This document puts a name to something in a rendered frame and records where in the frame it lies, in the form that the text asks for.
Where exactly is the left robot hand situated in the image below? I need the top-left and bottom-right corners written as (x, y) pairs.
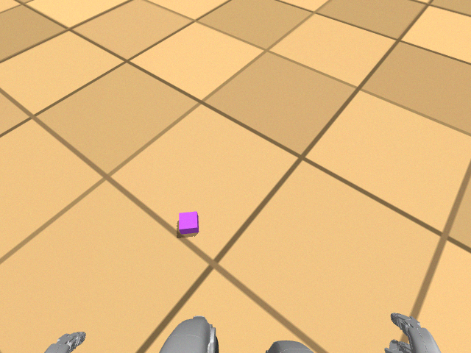
top-left (44, 332), bottom-right (86, 353)

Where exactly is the right robot hand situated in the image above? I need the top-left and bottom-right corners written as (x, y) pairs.
top-left (384, 313), bottom-right (441, 353)

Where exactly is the small box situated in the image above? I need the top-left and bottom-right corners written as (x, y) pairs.
top-left (179, 211), bottom-right (199, 234)

